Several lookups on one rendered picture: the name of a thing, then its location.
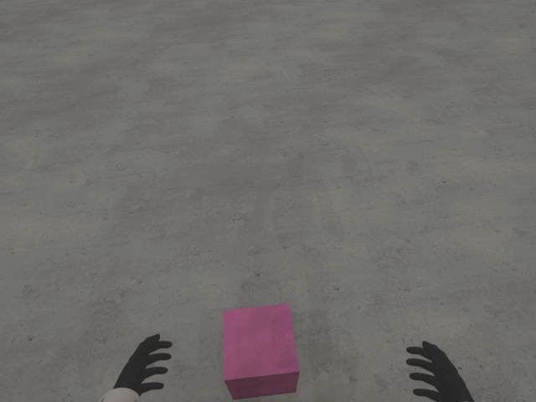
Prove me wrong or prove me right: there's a robot right hand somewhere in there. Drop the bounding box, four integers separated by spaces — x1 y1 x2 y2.
406 341 474 402

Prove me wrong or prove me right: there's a robot left hand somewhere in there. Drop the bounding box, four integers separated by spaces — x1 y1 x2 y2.
113 334 173 396

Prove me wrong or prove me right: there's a carton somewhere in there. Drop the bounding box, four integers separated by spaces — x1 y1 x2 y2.
224 303 300 399

